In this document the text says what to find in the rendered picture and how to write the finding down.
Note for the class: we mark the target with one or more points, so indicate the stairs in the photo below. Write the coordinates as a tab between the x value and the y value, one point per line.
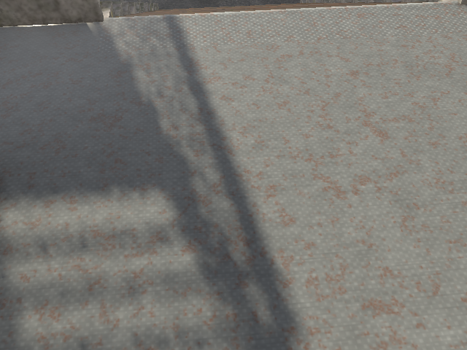
256	7

